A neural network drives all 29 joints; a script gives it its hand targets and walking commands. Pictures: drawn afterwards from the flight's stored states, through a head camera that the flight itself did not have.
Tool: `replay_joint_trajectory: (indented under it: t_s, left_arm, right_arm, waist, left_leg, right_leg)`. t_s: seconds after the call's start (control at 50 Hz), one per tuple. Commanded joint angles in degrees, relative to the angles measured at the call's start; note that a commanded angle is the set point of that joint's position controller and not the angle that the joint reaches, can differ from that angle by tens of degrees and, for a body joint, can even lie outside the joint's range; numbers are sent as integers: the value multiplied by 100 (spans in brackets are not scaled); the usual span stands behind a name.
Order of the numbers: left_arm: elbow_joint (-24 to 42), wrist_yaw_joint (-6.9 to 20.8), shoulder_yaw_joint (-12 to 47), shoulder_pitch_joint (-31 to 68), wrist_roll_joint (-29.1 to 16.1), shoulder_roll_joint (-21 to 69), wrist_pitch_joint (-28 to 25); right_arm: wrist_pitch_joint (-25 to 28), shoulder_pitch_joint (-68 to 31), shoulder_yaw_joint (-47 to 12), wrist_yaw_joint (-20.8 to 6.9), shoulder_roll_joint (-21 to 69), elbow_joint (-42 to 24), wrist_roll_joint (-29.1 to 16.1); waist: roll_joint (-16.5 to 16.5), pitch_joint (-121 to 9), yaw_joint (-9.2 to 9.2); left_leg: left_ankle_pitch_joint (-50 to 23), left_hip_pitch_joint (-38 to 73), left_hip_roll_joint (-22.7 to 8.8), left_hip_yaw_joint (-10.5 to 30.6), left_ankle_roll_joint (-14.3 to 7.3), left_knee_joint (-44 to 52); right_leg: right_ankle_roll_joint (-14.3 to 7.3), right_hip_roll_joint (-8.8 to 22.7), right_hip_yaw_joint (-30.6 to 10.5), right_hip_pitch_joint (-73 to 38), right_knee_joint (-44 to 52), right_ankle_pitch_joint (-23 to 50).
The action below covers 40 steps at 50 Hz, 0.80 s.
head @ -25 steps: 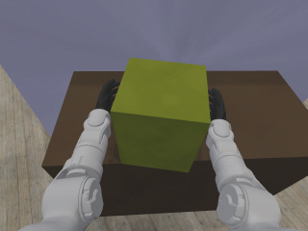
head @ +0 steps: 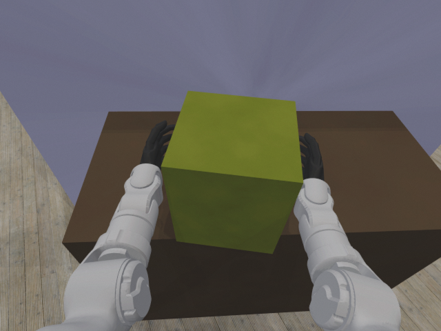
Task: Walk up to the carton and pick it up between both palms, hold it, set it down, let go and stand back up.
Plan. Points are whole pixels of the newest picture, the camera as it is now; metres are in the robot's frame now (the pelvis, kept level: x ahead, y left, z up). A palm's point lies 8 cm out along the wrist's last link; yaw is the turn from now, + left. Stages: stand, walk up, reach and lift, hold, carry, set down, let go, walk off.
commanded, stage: reach and lift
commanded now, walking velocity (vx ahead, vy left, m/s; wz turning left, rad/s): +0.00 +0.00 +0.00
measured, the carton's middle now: (232, 175) +0.43 -0.01 +0.05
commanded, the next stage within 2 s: none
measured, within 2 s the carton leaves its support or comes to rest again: neither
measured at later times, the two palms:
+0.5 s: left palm (142, 163) +0.38 +0.15 +0.14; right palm (318, 175) +0.37 -0.15 +0.13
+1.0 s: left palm (134, 148) +0.37 +0.15 +0.18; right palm (321, 161) +0.37 -0.14 +0.16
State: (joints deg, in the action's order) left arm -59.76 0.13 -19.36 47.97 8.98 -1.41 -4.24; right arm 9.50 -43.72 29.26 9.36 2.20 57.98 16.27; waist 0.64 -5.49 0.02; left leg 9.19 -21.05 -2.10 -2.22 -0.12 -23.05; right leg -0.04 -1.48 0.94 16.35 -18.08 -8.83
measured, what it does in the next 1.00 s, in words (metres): stands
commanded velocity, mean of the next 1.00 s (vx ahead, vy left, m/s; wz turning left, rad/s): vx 0.00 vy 0.00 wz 0.00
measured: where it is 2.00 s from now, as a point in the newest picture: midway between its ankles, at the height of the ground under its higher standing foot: outside the picture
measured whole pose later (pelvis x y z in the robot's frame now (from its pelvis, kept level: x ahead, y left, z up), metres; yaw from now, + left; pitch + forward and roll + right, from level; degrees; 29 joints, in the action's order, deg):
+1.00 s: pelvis -0.03 +0.00 +0.00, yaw +0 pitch -1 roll -1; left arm -41.8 -1.9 -17.6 48.0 9.0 -1.4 21.3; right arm -5.2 -47.5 15.1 11.5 -2.0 56.0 -2.9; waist 1.9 -4.9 0.0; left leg 7.6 -13.3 -2.1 -2.3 -0.1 -22.0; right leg -0.1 -1.5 0.9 9.2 -18.1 -8.0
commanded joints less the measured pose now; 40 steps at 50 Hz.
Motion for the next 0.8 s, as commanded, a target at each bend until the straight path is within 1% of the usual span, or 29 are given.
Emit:
replay_joint_trajectory:
  t_s: [0.0,0.04,0.06,0.12,0.2,0.24,0.28,0.32,0.4,0.46,0.5,0.54,0.62,0.7,0.72,0.76,0.78]
  left_arm:
    - [783,489,1790,3281,430,3621,-75]
    - [818,464,1828,3220,415,3632,48]
    - [825,460,1813,3161,405,3626,132]
    - [816,505,1682,3157,372,3450,400]
    - [976,586,1556,3510,258,3281,697]
    - [1090,600,1545,3778,174,3262,808]
    - [1155,598,1534,3968,102,3234,905]
    - [1158,582,1534,4087,59,3244,982]
    - [1276,553,1574,4341,10,3266,1134]
    - [1439,498,1698,4437,-19,3345,1260]
    - [1572,444,1807,4447,-62,3432,1362]
    - [1705,400,1879,4450,-73,3497,1462]
    - [2012,309,2138,4275,-137,3621,1669]
    - [2292,279,2315,3969,-171,3696,1905]
    - [2341,275,2322,3923,-166,3703,1951]
    - [2447,280,2333,3807,-161,3686,2056]
    - [2447,284,2362,3702,-164,3699,2131]
  right_arm:
    - [518,-3748,-2293,-841,3464,-1029,-234]
    - [392,-3646,-2374,-849,3396,-935,-346]
    - [303,-3599,-2421,-859,3344,-884,-410]
    - [27,-3612,-2417,-862,3144,-888,-561]
    - [-282,-4053,-2443,-868,3021,-1163,-752]
    - [-385,-4397,-2462,-863,3048,-1341,-822]
    - [-491,-4675,-2474,-873,3088,-1438,-847]
    - [-560,-4871,-2491,-900,3166,-1481,-870]
    - [-690,-5097,-2386,-966,3164,-1432,-870]
    - [-762,-5153,-2342,-1010,3123,-1326,-914]
    - [-823,-5137,-2393,-1038,3083,-1212,-1009]
    - [-853,-5169,-2426,-1056,3029,-1167,-1095]
    - [-943,-5168,-2697,-1059,2906,-1225,-1336]
    - [-1056,-5066,-3021,-987,2849,-1363,-1627]
    - [-1087,-5075,-3114,-962,2847,-1416,-1705]
    - [-1128,-5153,-3277,-904,2862,-1611,-1868]
    - [-1153,-5165,-3314,-867,2808,-1667,-1932]
  waist:
    - [-52,-3958,-611]
    - [-84,-3788,-606]
    - [-65,-3635,-567]
    - [25,-2910,-556]
    - [171,-2387,-540]
    - [175,-2311,-526]
    - [196,-2182,-466]
    - [224,-2174,-404]
    - [115,-2111,-385]
    - [-3,-2168,-395]
    - [-108,-2227,-386]
    - [-177,-2322,-377]
    - [-279,-2568,-325]
    - [-232,-2618,-304]
    - [-174,-2639,-278]
    - [-98,-2647,-219]
    - [-111,-2575,-244]
  left_leg:
    - [-2261,1972,213,-89,394,66]
    - [-2213,2093,196,-75,397,108]
    - [-2148,2133,188,-71,387,148]
    - [-1614,2124,214,-92,318,323]
    - [-963,1998,252,-123,201,516]
    - [-651,1897,287,-160,157,589]
    - [-353,1790,290,-169,91,665]
    - [-253,1772,292,-182,56,689]
    - [60,1825,280,-184,42,779]
    - [65,1973,260,-149,71,791]
    - [-78,2140,236,-116,106,757]
    - [-323,2294,224,-79,152,694]
    - [-948,2619,188,22,227,541]
    - [-1473,2829,199,77,260,406]
    - [-1558,2857,206,83,254,382]
    - [-1600,2832,238,77,224,354]
    - [-1624,2827,248,94,222,344]
  right_leg:
    - [202,-25,297,-2133,-180,3610]
    - [185,-45,307,-2075,-117,3419]
    - [175,-56,301,-2048,-77,3283]
    - [176,-69,289,-1879,104,2562]
    - [203,-75,247,-1793,182,1951]
    - [216,-70,211,-1763,187,1718]
    - [225,-46,181,-1678,182,1388]
    - [232,-26,160,-1601,163,1228]
    - [208,-6,159,-1383,202,707]
    - [173,-22,201,-1209,222,512]
    - [150,-52,231,-1094,235,495]
    - [129,-89,275,-1012,239,523]
    - [116,-155,311,-982,247,790]
    - [159,-196,314,-1151,255,1153]
    - [175,-188,299,-1211,279,1191]
    - [212,-167,264,-1326,268,1310]
    - [218,-169,258,-1368,273,1346]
